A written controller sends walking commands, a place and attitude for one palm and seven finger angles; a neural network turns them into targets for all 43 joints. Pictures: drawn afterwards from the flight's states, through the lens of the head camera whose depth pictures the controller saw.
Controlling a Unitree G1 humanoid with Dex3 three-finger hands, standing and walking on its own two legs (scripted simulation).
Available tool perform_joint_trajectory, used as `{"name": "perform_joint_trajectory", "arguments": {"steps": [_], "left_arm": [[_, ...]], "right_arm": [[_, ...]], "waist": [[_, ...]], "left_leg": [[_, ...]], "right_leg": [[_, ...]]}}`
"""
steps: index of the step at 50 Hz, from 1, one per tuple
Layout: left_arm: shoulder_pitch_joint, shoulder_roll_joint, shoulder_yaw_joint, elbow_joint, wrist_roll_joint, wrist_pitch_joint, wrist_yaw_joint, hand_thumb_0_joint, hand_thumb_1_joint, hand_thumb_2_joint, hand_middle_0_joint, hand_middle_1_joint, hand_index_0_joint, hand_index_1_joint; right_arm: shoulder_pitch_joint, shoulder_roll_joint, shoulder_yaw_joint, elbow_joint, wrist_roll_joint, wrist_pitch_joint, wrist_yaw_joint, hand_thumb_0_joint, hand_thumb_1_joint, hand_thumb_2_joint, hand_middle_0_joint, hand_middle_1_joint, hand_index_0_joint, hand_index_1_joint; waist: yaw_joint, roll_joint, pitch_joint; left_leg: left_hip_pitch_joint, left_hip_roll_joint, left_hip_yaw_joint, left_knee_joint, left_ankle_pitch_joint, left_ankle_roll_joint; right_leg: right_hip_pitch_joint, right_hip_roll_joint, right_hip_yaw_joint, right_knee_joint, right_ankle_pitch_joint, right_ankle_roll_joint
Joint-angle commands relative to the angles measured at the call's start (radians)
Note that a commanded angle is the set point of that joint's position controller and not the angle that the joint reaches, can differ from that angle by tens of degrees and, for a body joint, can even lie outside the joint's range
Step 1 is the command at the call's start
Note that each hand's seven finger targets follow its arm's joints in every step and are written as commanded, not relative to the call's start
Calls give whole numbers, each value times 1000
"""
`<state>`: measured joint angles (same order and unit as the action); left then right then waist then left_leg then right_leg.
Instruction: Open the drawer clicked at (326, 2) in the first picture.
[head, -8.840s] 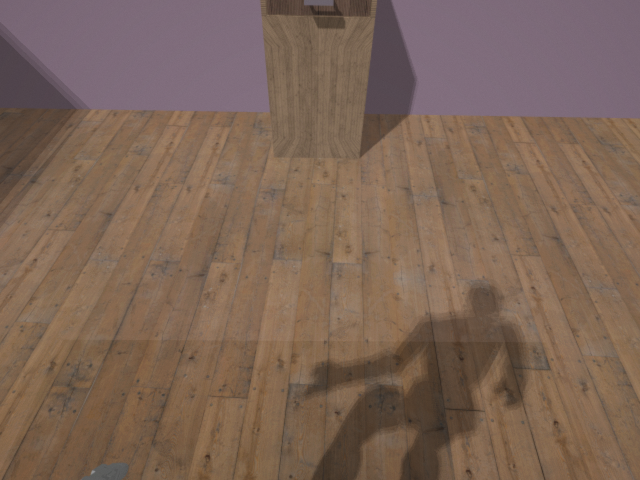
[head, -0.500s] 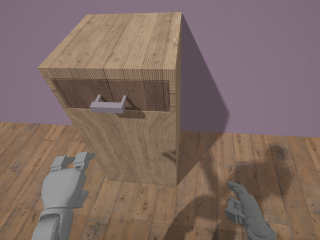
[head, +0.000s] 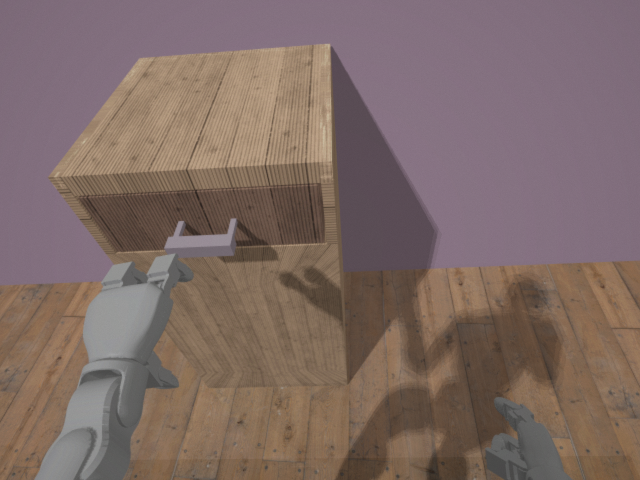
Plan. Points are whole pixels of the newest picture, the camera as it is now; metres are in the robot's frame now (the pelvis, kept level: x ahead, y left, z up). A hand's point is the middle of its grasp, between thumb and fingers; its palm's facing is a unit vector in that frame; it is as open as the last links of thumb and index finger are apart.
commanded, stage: raise the hand with hooked fingers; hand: left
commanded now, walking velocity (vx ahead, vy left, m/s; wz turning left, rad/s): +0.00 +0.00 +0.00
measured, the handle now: (204, 235) +0.48 +0.27 +0.00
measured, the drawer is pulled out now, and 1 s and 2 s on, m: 0.00 0.00 0.00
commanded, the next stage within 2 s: move the hooked fingers above the handle in 0.70 s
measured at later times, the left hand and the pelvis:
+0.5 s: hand (127, 286) +0.29 +0.27 +0.12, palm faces +0.04 -0.09 -1.00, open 13.9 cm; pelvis -0.01 +0.02 +0.01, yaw +1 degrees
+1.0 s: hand (135, 292) +0.29 +0.26 +0.11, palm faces +0.03 -0.08 -1.00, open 13.9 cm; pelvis -0.02 +0.00 +0.01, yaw +1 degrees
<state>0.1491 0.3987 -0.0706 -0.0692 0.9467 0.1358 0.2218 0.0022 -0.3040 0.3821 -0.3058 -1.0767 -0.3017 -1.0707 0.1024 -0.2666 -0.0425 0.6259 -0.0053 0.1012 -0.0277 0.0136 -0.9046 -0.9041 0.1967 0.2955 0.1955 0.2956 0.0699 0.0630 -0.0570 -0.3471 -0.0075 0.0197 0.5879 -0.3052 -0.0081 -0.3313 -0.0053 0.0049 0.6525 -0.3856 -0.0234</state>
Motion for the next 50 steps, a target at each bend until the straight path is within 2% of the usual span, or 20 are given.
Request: {"name": "perform_joint_trajectory", "arguments": {"steps": [1, 4, 7, 8, 14, 15, 19, 22, 28, 32, 38, 39, 41, 42, 43, 45, 46, 48, 49, 50], "left_arm": [[-292, 199, 106, -192, 18, 19, -9, 0, -500, 300, -300, -1200, -300, -1200], [-373, 220, 111, -162, 20, 31, -37, 0, -500, 300, -300, -1200, -300, -1200], [-447, 229, 101, -122, 13, 40, -77, 0, -500, 300, -300, -1200, -300, -1200], [-471, 240, 106, -115, 9, 42, -89, 0, -500, 300, -300, -1200, -300, -1200], [-608, 271, 98, -88, -8, 19, -163, 0, -500, 300, -300, -1200, -300, -1200], [-619, 293, 114, -82, -9, 11, -171, 0, -500, 300, -300, -1200, -300, -1200], [-498, 253, 107, -53, -35, -13, -208, 0, -500, 300, -300, -1200, -300, -1200], [-503, 274, 129, -113, -42, -45, -204, 0, -500, 300, -300, -1200, -300, -1200], [-554, 327, 187, -164, -36, -91, -130, 0, -500, 300, -300, -1200, -300, -1200], [-548, 296, 162, -107, -36, -72, -102, 0, -500, 300, -300, -1200, -300, -1200], [-536, 288, 137, -96, -38, -40, -120, 0, -500, 300, -300, -1200, -300, -1200], [-522, 268, 121, -76, -41, -35, -129, 0, -500, 300, -300, -1200, -300, -1200], [-526, 302, 145, -79, -43, -39, -139, 0, -500, 300, -300, -1200, -300, -1200], [-525, 302, 146, -47, -40, -37, -144, 0, -500, 300, -300, -1200, -300, -1200], [-536, 328, 171, -28, -36, -39, -146, 0, -500, 300, -300, -1200, -300, -1200], [-570, 310, 150, 7, -38, -46, -151, 0, -500, 300, -300, -1200, -300, -1200], [-594, 333, 167, 22, -39, -55, -151, 0, -500, 300, -300, -1200, -300, -1200], [-618, 364, 191, 39, -37, -75, -150, 0, -500, 300, -300, -1200, -300, -1200], [-637, 343, 168, 32, -39, -88, -152, 0, -500, 300, -300, -1200, -300, -1200], [-662, 352, 174, 54, -38, -99, -151, 0, -500, 300, -300, -1200, -300, -1200]], "right_arm": [[-151, -68, -1, -172, 9, -39, -2, 0, -900, -900, 200, 300, 200, 300], [-147, -66, 7, -168, 13, -31, -2, 0, -900, -900, 200, 300, 200, 300], [-150, -68, 14, -165, 18, -23, -5, 0, -900, -900, 200, 300, 200, 300], [-149, -70, 16, -165, 18, -20, -6, 0, -900, -900, 200, 300, 200, 300], [-135, -75, 27, -158, 24, -19, -6, 0, -900, -900, 200, 300, 200, 300], [-129, -77, 24, -153, 22, -18, -6, 0, -900, -900, 200, 300, 200, 300], [-110, -83, 19, -166, 23, -17, 12, 0, -900, -900, 200, 300, 200, 300], [-106, -89, 13, -176, 20, -19, 16, 0, -900, -900, 200, 300, 200, 300], [-95, -88, 3, -159, 20, -36, 14, 0, -900, -900, 200, 300, 200, 300], [-96, -88, -1, -142, 29, -39, 8, 0, -900, -900, 200, 300, 200, 300], [-118, -91, 2, -145, 31, -39, 4, 0, -900, -900, 200, 300, 200, 300], [-115, -88, 5, -144, 33, -39, 5, 0, -900, -900, 200, 300, 200, 300], [-118, -93, 7, -146, 30, -37, 1, 0, -900, -900, 200, 300, 200, 300], [-121, -92, 10, -145, 30, -34, -3, 0, -900, -900, 200, 300, 200, 300], [-117, -96, 10, -140, 31, -31, -5, 0, -900, -900, 200, 300, 200, 300], [-115, -90, 15, -137, 33, -30, -12, 0, -900, -900, 200, 300, 200, 300], [-110, -92, 14, -134, 34, -32, -16, 0, -900, -900, 200, 300, 200, 300], [-104, -94, 12, -133, 31, -35, -23, 0, -900, -900, 200, 300, 200, 300], [-103, -90, 13, -137, 32, -40, -25, 0, -900, -900, 200, 300, 200, 300], [-92, -91, 10, -128, 31, -41, -28, 0, -900, -900, 200, 300, 200, 300]], "waist": [[8, -25, -179], [9, -8, -189], [3, -37, -161], [3, -14, -166], [-6, 1, -181], [-4, -3, -180], [11, -33, -178], [13, -46, -193], [18, 0, -224], [10, -24, -200], [8, -20, -198], [5, -49, -179], [10, -51, -179], [7, -75, -158], [9, -73, -157], [-1, -82, -140], [-2, -91, -135], [2, -68, -155], [-1, -48, -173], [-10, -57, -172]], "left_leg": [[152, -31, 5, -76, 313, 40], [179, -24, -4, -102, 323, 33], [184, -21, -9, -128, 314, 32], [192, -19, -11, -138, 315, 29], [225, -17, -26, -159, 341, 29], [233, -16, -30, -164, 348, 29], [223, -13, -28, -170, 384, 28], [222, -17, -27, -168, 391, 32], [225, -24, -28, -167, 355, 29], [213, -27, -18, -169, 322, 32], [208, -32, -9, -171, 311, 35], [202, -32, -6, -173, 298, 37], [193, -35, -1, -174, 294, 39], [177, -37, 1, -172, 286, 41], [171, -35, 4, -174, 278, 39], [163, -39, 11, -168, 253, 43], [154, -40, 11, -167, 238, 44], [154, -43, 11, -161, 240, 45], [160, -46, 14, -151, 247, 48], [158, -45, 12, -145, 251, 48]], "right_leg": [[87, 16, -10, -126, 370, -5], [104, 21, -22, -142, 336, -10], [111, 26, -29, -166, 318, -10], [123, 26, -28, -173, 306, -13], [141, 26, -37, -196, 307, -16], [145, 29, -37, -202, 310, -17], [163, 28, -44, -208, 330, -16], [168, 28, -42, -211, 348, -12], [166, 31, -37, -213, 301, -16], [145, 29, -36, -220, 288, -11], [166, 25, -26, -226, 303, -8], [158, 23, -30, -229, 296, -5], [174, 21, -23, -231, 311, -4], [167, 21, -23, -233, 310, -2], [171, 20, -17, -238, 301, -2], [154, 17, -17, -242, 286, 3], [151, 15, -14, -244, 275, 5], [159, 15, -7, -242, 275, 3], [159, 11, -5, -236, 293, 5], [149, 13, -7, -232, 304, 5]]}}
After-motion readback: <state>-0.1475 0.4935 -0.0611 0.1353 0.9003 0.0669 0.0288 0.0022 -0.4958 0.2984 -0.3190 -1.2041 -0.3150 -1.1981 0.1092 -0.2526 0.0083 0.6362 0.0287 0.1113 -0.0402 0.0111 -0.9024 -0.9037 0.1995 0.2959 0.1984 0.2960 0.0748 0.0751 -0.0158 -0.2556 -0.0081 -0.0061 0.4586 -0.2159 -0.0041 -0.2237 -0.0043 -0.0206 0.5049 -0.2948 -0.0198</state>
